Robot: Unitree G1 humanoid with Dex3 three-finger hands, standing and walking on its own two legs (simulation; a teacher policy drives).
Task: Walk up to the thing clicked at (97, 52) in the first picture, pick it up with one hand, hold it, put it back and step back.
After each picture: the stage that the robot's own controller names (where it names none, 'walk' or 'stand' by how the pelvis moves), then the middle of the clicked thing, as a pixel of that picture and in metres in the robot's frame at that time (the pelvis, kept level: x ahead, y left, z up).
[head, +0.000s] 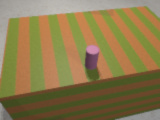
stand; (91, 57) +0.59 -0.05 -0.09
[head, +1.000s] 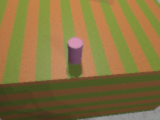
walk; (75, 51) +0.54 +0.04 -0.06
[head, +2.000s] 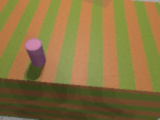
stand; (36, 53) +0.51 +0.22 -0.05
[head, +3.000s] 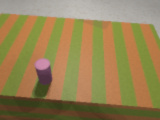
walk; (44, 72) +0.49 +0.18 -0.09
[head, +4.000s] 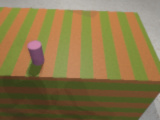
stand; (36, 53) +0.60 +0.25 -0.08
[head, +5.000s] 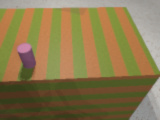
stand; (27, 56) +0.58 +0.26 -0.08
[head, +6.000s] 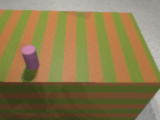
stand; (30, 57) +0.58 +0.25 -0.09
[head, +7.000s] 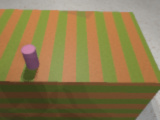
stand; (30, 57) +0.58 +0.25 -0.09
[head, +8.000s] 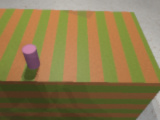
rise first; (31, 57) +0.58 +0.25 -0.09
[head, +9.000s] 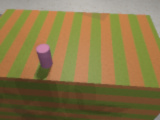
rise first; (44, 56) +0.59 +0.22 -0.09
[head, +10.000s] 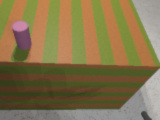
go down; (22, 35) +0.62 +0.21 -0.05
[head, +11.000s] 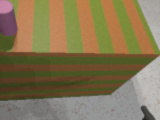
go down; (5, 19) +0.60 +0.21 -0.01
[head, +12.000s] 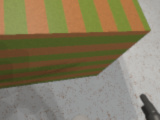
close in; out of the picture +0.62 +0.23 +0.03
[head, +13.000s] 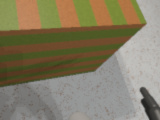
close; out of the picture +0.62 +0.23 +0.04
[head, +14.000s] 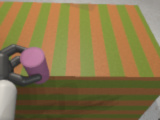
lift; (36, 66) +0.37 +0.14 +0.11
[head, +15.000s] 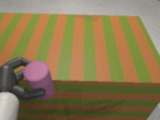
lift; (40, 81) +0.31 +0.13 +0.11
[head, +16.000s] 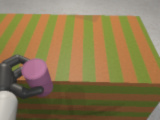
hold; (39, 78) +0.32 +0.13 +0.12
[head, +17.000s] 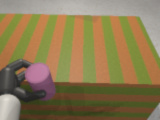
hold; (41, 82) +0.31 +0.13 +0.10
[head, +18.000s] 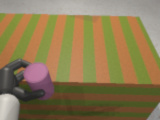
crouch; (40, 82) +0.32 +0.13 +0.10
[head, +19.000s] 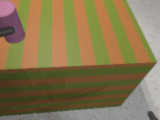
crouch; (9, 23) +0.50 +0.17 +0.14
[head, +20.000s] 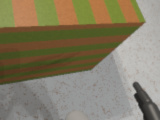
lower; out of the picture +0.58 +0.18 +0.05
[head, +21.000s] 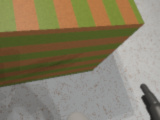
lower; out of the picture +0.57 +0.18 +0.04
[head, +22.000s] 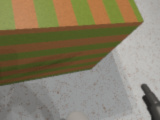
lower; out of the picture +0.58 +0.19 +0.04
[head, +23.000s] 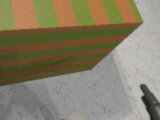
lower; out of the picture +0.58 +0.19 +0.04
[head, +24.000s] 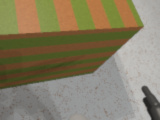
loosen; out of the picture +0.57 +0.18 +0.04
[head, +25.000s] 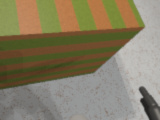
withdraw; out of the picture +0.56 +0.18 +0.03
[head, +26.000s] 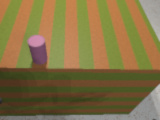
sink last; (38, 50) +0.53 +0.16 -0.03
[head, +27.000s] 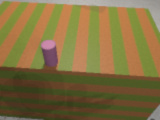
stand; (50, 53) +0.56 +0.17 -0.03
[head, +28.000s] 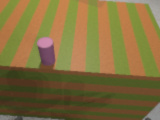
stand; (46, 51) +0.54 +0.16 -0.02
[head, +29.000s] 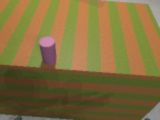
stand; (48, 51) +0.55 +0.16 -0.02
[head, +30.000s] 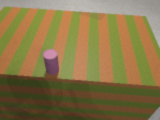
stand; (51, 62) +0.55 +0.16 -0.08
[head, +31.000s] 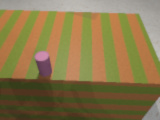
stand; (43, 64) +0.54 +0.19 -0.09
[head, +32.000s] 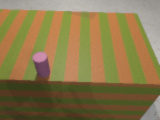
stand; (41, 65) +0.53 +0.20 -0.09
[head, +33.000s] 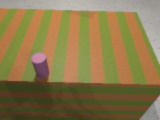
walk; (40, 65) +0.52 +0.20 -0.09
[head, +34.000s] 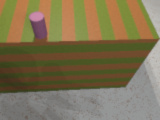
walk; (38, 25) +0.66 +0.22 -0.06
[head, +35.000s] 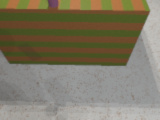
walk; out of the picture +0.97 +0.21 -0.07
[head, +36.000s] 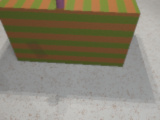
stand; out of the picture +1.17 +0.18 -0.07
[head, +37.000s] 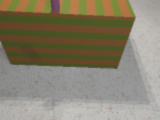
stand; (55, 2) +1.14 +0.18 -0.09
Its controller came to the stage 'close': yes
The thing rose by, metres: 0.21
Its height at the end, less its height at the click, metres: +0.00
